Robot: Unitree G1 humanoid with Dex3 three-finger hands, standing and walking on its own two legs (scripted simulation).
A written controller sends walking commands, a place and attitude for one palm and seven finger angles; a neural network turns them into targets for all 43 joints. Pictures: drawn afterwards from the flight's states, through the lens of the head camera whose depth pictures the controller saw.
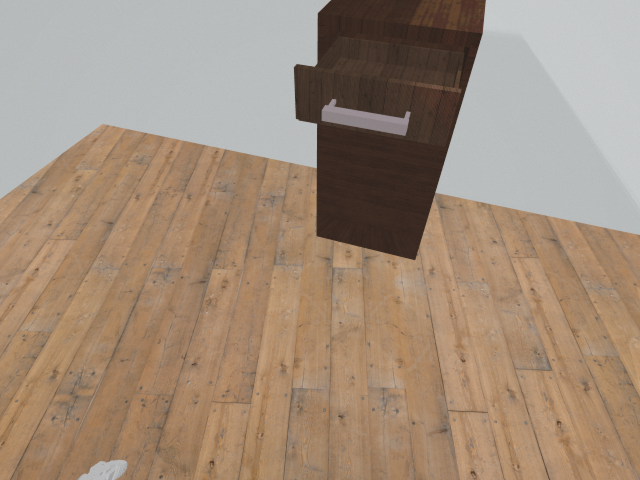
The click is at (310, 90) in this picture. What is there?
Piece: drawer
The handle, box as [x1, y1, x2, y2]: [322, 99, 410, 135]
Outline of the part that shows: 322,109 322,120 403,135 406,131 410,112 406,111 405,116 403,118 334,107 333,106 335,103 335,99 332,99 329,104 325,105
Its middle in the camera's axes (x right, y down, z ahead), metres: +0.11 -0.29 +0.91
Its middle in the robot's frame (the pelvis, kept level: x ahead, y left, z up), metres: +0.88 -0.07 +0.02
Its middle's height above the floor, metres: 0.79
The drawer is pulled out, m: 0.26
